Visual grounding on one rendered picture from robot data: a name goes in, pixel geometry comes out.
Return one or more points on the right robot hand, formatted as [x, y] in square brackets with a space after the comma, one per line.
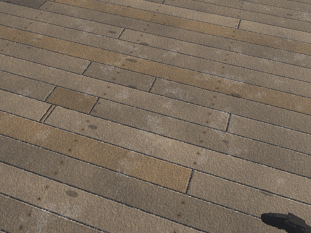
[288, 222]

